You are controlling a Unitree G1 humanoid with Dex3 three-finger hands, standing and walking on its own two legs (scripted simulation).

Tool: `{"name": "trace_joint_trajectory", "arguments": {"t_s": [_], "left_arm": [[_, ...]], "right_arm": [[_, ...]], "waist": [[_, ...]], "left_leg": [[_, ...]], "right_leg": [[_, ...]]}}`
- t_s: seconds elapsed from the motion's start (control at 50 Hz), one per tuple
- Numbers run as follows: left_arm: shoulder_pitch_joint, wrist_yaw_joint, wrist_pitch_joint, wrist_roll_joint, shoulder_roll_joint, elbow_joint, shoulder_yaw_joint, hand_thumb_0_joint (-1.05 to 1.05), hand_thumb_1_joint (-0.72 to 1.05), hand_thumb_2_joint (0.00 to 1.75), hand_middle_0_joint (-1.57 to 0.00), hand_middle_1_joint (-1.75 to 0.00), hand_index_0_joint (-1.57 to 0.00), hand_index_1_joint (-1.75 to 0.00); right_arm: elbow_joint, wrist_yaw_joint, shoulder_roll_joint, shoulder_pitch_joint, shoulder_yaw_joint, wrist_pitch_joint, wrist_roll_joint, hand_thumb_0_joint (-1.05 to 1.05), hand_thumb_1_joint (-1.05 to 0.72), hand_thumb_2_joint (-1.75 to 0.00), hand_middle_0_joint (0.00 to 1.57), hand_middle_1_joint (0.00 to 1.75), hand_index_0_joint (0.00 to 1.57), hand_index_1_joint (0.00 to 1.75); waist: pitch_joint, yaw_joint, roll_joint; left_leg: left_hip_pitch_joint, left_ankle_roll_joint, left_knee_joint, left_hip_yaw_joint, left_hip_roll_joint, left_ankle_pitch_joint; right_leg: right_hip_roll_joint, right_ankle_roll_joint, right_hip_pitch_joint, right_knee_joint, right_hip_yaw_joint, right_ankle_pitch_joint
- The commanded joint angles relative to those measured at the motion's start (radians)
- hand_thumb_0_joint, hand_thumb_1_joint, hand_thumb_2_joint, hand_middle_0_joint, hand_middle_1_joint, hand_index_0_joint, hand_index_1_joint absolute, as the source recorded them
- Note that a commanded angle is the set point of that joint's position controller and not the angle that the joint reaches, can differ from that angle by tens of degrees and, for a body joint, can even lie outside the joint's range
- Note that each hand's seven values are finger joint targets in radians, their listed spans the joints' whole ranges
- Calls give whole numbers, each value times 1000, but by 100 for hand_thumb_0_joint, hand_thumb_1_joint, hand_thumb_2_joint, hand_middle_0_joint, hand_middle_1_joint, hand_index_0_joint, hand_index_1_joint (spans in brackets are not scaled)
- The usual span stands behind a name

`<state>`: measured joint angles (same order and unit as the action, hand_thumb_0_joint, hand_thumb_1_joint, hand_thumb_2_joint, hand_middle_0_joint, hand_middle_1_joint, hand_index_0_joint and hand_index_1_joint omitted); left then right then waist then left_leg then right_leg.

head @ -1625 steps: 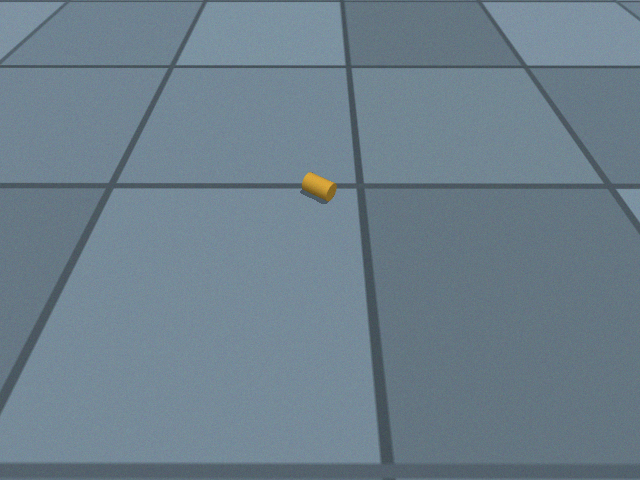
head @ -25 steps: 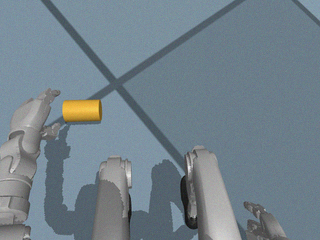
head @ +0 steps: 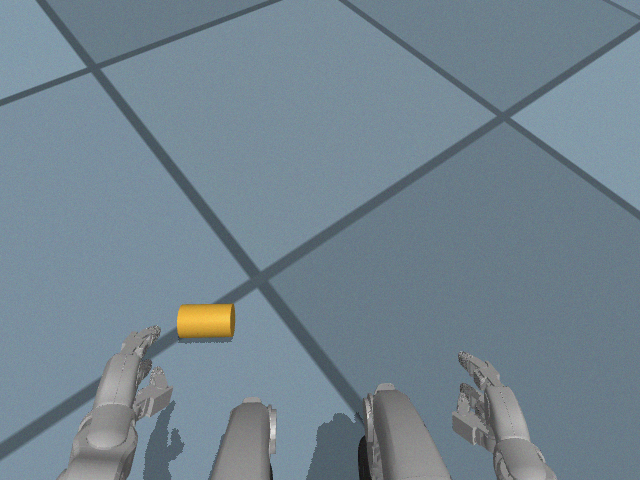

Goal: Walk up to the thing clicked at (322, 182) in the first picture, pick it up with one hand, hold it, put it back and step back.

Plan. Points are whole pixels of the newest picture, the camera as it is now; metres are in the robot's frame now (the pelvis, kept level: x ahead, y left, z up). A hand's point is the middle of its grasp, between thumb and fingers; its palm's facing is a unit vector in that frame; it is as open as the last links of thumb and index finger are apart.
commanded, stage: home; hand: left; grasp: from above
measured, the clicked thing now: (207, 320) +0.51 +0.26 -0.58
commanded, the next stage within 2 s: none
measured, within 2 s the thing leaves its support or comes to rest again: neither
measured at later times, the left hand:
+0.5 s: hand (140, 421) +0.20 +0.18 +0.05, palm faces +0.08 -0.98 -0.20, open 7.4 cm
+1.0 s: hand (139, 414) +0.20 +0.18 +0.05, palm faces +0.06 -0.98 -0.20, open 7.4 cm
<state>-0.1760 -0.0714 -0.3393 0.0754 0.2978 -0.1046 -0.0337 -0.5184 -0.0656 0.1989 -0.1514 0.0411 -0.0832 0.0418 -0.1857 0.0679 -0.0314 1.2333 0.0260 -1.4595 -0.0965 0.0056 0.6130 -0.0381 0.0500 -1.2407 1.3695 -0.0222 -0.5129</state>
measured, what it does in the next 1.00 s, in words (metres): rises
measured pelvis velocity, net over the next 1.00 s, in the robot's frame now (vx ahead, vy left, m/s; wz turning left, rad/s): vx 0.04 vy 0.00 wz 0.01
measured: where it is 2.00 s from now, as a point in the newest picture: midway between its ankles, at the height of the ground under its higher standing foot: outside the picture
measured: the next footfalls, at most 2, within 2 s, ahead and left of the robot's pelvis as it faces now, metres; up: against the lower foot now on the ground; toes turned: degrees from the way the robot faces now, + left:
none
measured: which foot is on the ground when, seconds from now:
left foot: down 0.00-1.00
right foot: down 0.00-1.00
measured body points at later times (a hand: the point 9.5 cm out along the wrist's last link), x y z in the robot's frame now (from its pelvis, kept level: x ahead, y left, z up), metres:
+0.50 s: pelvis +0.04 -0.01 +0.09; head +0.05 +0.00 +0.54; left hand +0.19 +0.23 +0.07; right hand +0.21 -0.25 +0.04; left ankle +0.04 +0.13 -0.59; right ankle +0.07 -0.15 -0.59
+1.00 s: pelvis +0.04 +0.00 +0.09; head +0.06 +0.00 +0.54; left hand +0.20 +0.23 +0.06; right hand +0.20 -0.24 +0.03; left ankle +0.04 +0.13 -0.59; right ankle +0.07 -0.15 -0.59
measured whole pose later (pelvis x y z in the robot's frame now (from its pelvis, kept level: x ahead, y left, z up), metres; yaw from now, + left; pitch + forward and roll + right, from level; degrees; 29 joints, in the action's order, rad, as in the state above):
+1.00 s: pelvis +0.04 +0.00 +0.09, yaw +1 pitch +10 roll -3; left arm -0.50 -0.02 -0.46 -0.05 0.22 0.13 -0.04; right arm -0.56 -0.19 0.21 -0.29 0.03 -0.26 0.01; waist -0.15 0.04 -0.05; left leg 0.68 0.02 -1.02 -0.08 0.03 0.52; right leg -0.03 0.04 -0.69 0.93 -0.03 -0.42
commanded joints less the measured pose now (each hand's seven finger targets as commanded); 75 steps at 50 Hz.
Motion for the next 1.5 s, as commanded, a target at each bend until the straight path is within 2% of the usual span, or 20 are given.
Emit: {"name": "trace_joint_trajectory", "arguments": {"t_s": [0.0, 0.1, 0.16, 0.26, 0.28, 0.38, 0.46, 0.5, 0.62, 0.7, 0.82, 0.88, 1.0, 1.08, 1.14, 1.24, 1.28, 1.4, 1.42, 1.48], "left_arm": [[-15, -27, -10, -70, 87, 253, -80, 0, 90, 90, -20, -30, -20, -30], [-155, -19, -61, -134, 43, 319, -86, 0, 90, 90, -20, -30, -20, -30], [-213, -11, -80, -151, 30, 378, -82, 0, 90, 90, -20, -30, -20, -30], [-301, 9, -93, -145, 13, 413, -70, 0, 90, 90, -20, -30, -20, -30], [-311, 14, -93, -142, 17, 417, -74, 0, 90, 90, -20, -30, -20, -30], [-308, 41, -90, -136, 15, 444, -62, 0, 90, 90, -20, -30, -20, -30], [-283, 55, -85, -129, 14, 408, -56, 0, 90, 90, -20, -30, -20, -30], [-274, 57, -77, -128, 23, 429, -71, 0, 90, 90, -20, -30, -20, -30], [-278, 56, -69, -123, 25, 443, -64, 0, 90, 90, -20, -30, -20, -30], [-296, 51, -69, -121, 25, 440, -61, 0, 90, 90, -20, -30, -20, -30], [-285, 46, -71, -122, 20, 427, -56, 0, 90, 90, -20, -30, -20, -30], [-300, 47, -72, -125, 24, 437, -60, 0, 90, 90, -20, -30, -20, -30], [-297, 47, -68, -126, 24, 434, -63, 0, 90, 90, -20, -30, -20, -30], [-305, 45, -68, -124, 22, 427, -61, 0, 90, 90, -20, -30, -20, -30], [-295, 48, -66, -122, 30, 447, -61, 0, 90, 90, -20, -30, -20, -30], [-292, 48, -66, -118, 33, 446, -58, 0, 90, 90, -20, -30, -20, -30], [-305, 50, -71, -121, 18, 422, -49, 0, 90, 90, -20, -30, -20, -30], [-310, 49, -75, -124, 28, 426, -60, 0, 90, 90, -20, -30, -20, -30], [-296, 49, -73, -124, 19, 441, -47, 0, 90, 90, -20, -30, -20, -30], [-291, 48, -73, -124, 37, 449, -68, 0, 90, 90, -20, -30, -20, -30]], "right_arm": [[128, -56, 141, -46, -54, -72, 2, 0, -90, -90, 20, 30, 20, 30], [149, -98, 129, -85, -41, -108, 1, 0, -90, -90, 20, 30, 20, 30], [155, -117, 123, -98, -46, -132, -2, 0, -90, -90, 20, 30, 20, 30], [159, -134, 119, -105, -49, -165, -12, 0, -90, -90, 20, 30, 20, 30], [160, -135, 120, -98, -49, -170, -14, 0, -90, -90, 20, 30, 20, 30], [160, -133, 133, -86, -61, -197, -23, 0, -90, -90, 20, 30, 20, 30], [151, -131, 139, -74, -63, -216, -28, 0, -90, -90, 20, 30, 20, 30], [145, -129, 138, -74, -66, -225, -32, 0, -90, -90, 20, 30, 20, 30], [137, -126, 141, -60, -63, -236, -36, 0, -90, -90, 20, 30, 20, 30], [133, -127, 141, -63, -63, -234, -35, 0, -90, -90, 20, 30, 20, 30], [131, -129, 140, -50, -58, -234, -35, 0, -90, -90, 20, 30, 20, 30], [128, -130, 140, -56, -61, -238, -36, 0, -90, -90, 20, 30, 20, 30], [122, -133, 142, -64, -64, -237, -36, 0, -90, -90, 20, 30, 20, 30], [123, -132, 140, -62, -64, -235, -36, 0, -90, -90, 20, 30, 20, 30], [122, -132, 143, -66, -67, -235, -36, 0, -90, -90, 20, 30, 20, 30], [117, -129, 148, -67, -67, -232, -35, 0, -90, -90, 20, 30, 20, 30], [120, -127, 147, -67, -67, -231, -35, 0, -90, -90, 20, 30, 20, 30], [130, -127, 145, -62, -65, -230, -35, 0, -90, -90, 20, 30, 20, 30], [132, -125, 143, -63, -64, -230, -35, 0, -90, -90, 20, 30, 20, 30], [130, -128, 145, -64, -66, -231, -35, 0, -90, -90, 20, 30, 20, 30]], "waist": [[-296, 11, -62], [-206, -7, -26], [-174, -11, -26], [-92, -15, 2], [-72, -25, 3], [-25, -17, 0], [5, -12, 17], [-29, -16, 5], [-48, -28, -36], [-83, -23, -23], [-35, -32, -25], [-73, -33, -25], [-70, -36, -20], [-57, -37, 6], [-70, -34, -29], [-49, -36, -52], [-35, -34, -29], [-53, -33, 5], [-38, -30, -1], [-42, -30, -7]], "left_leg": [[-354, -29, 368, 1, -7, -191], [-444, -32, 473, 15, -12, -225], [-497, -33, 516, 36, -15, -264], [-540, -36, 566, 45, -18, -297], [-548, -36, 581, 43, -15, -293], [-567, -38, 622, 57, -18, -250], [-573, -38, 629, 56, -15, -232], [-590, -36, 624, 55, -15, -259], [-608, -29, 629, 53, -12, -283], [-624, -28, 618, 51, -12, -340], [-599, -28, 644, 43, -8, -259], [-612, -26, 633, 44, -8, -314], [-611, -25, 624, 51, -8, -341], [-595, -31, 621, 54, -11, -307], [-614, -26, 622, 55, -8, -339], [-619, -16, 652, 30, 6, -325], [-612, -20, 643, 35, 5, -321], [-595, -27, 629, 45, -3, -300], [-590, -30, 628, 51, -5, -284], [-594, -32, 623, 57, -7, -274]], "right_leg": [[37, -62, 371, -295, -8, 139], [43, -55, 517, -430, -18, 170], [48, -51, 584, -499, -20, 203], [52, -49, 628, -561, -31, 223], [53, -48, 629, -566, -36, 215], [53, -43, 628, -597, -52, 170], [51, -40, 613, -598, -59, 151], [51, -41, 630, -589, -57, 177], [53, -44, 640, -575, -60, 197], [55, -48, 661, -565, -57, 245], [57, -45, 635, -578, -61, 176], [58, -47, 654, -567, -61, 218], [56, -47, 663, -564, -59, 243], [54, -43, 667, -578, -55, 222], [55, -46, 660, -569, -55, 246], [59, -51, 641, -552, -64, 218], [59, -49, 642, -558, -64, 217], [55, -45, 660, -572, -58, 208], [52, -44, 653, -578, -54, 200], [51, -41, 654, -582, -52, 194]]}}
